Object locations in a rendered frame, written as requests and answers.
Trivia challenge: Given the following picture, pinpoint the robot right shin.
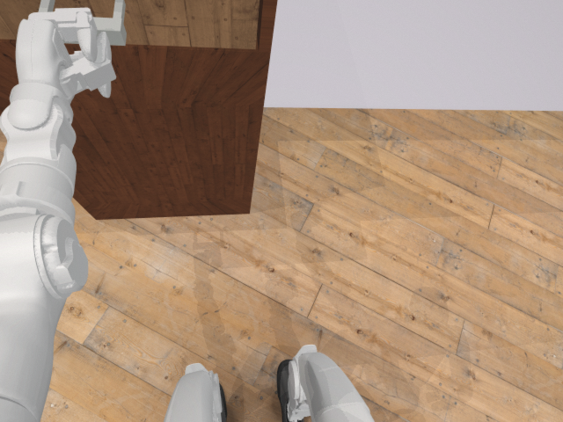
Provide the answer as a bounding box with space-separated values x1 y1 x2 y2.
287 345 317 422

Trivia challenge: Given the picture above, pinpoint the drawer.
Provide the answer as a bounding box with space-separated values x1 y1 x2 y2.
0 0 260 49

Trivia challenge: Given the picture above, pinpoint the cabinet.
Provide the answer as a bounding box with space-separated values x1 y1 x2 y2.
0 0 277 220

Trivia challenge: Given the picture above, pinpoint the left robot forearm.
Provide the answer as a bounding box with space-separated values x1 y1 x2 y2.
0 82 77 229

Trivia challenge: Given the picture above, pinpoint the robot left hand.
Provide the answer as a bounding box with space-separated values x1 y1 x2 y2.
16 8 116 104

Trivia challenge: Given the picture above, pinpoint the left robot upper arm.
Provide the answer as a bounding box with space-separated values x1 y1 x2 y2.
0 214 88 422

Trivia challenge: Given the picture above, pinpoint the right robot thigh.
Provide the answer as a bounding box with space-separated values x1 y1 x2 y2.
289 353 375 422

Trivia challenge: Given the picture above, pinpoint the handle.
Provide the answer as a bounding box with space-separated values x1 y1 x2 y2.
38 0 127 46

